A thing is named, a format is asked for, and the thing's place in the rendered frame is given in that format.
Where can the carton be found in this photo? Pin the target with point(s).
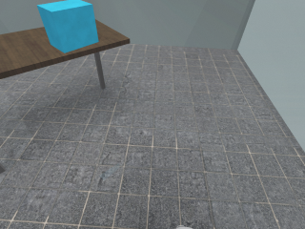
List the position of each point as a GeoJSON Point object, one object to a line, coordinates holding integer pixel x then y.
{"type": "Point", "coordinates": [69, 24]}

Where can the table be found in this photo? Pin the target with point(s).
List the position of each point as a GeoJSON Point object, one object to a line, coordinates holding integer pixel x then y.
{"type": "Point", "coordinates": [29, 50]}

